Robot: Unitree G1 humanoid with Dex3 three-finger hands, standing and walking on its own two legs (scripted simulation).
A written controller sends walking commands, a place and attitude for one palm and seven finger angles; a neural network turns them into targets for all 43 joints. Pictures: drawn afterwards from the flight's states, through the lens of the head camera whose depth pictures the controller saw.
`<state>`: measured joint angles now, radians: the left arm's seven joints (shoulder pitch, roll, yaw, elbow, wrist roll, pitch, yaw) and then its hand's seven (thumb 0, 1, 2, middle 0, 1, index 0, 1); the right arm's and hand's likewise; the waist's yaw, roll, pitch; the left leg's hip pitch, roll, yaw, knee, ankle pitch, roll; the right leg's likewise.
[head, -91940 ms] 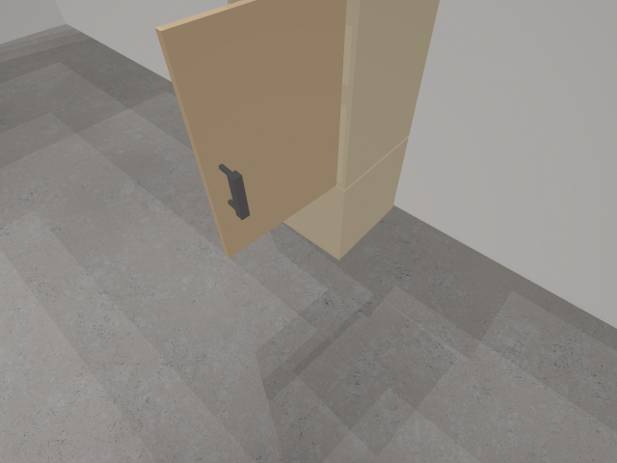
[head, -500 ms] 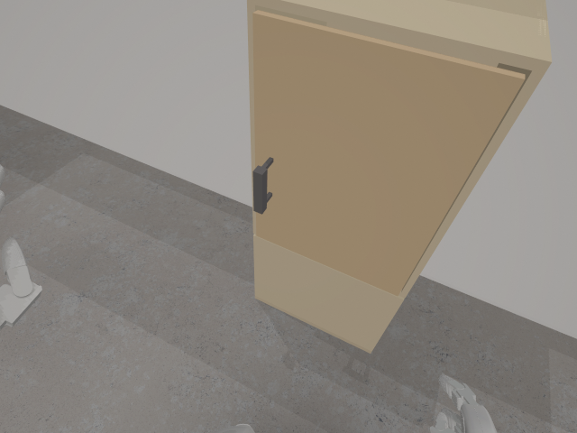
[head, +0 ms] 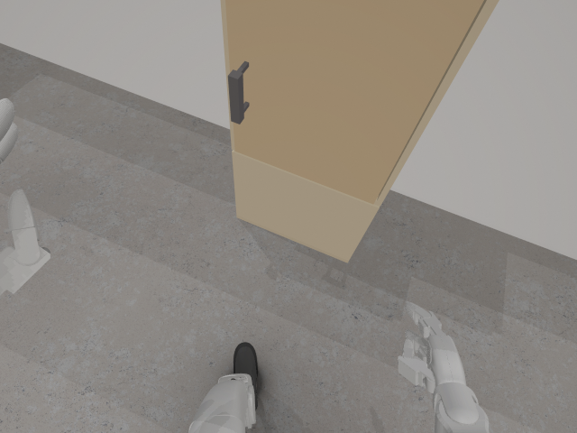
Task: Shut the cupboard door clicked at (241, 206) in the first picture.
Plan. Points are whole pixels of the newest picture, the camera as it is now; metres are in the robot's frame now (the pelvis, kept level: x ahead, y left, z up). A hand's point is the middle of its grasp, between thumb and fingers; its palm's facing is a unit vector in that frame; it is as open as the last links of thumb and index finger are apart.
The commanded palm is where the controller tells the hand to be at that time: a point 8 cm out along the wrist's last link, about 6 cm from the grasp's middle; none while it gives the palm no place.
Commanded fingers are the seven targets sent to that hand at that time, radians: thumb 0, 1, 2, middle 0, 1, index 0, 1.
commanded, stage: stop stepping back and stand still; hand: left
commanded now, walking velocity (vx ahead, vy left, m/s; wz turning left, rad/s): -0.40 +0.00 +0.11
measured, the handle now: (240, 92) +0.77 +0.17 -0.08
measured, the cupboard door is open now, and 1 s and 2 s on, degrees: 0 0 0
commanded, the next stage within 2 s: let the arm hang, fingers relaxed in 0.76 s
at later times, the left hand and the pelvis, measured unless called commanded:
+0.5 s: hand out of the picture +0.19 +0.25 +0.19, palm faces +0.18 -0.88 -0.43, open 7.4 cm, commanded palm +0.11 +0.32 +0.20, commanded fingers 0.00 0.90 0.90 -0.20 -0.30 -0.20 -0.30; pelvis -0.04 +0.03 +0.02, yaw -3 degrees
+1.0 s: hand (102, 386) +0.16 +0.25 -0.04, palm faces +0.07 -0.95 -0.30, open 7.4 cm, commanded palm none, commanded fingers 0.00 0.90 0.90 -0.20 -0.30 -0.20 -0.30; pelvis -0.04 +0.05 +0.00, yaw +2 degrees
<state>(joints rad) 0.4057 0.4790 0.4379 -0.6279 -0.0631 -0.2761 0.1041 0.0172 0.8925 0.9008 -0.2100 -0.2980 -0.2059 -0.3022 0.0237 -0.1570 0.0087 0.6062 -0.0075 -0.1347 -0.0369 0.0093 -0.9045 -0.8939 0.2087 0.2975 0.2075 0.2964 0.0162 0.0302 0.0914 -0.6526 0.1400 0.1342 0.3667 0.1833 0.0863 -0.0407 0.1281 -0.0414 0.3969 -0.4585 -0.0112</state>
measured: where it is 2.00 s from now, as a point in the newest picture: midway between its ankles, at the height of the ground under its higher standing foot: outside the picture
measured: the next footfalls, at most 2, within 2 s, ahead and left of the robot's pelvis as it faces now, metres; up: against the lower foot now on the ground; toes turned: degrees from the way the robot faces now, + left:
left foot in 0.28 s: +0.10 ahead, +0.13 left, +0.00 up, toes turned +3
right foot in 0.66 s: -0.06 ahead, -0.05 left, +0.00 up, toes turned -7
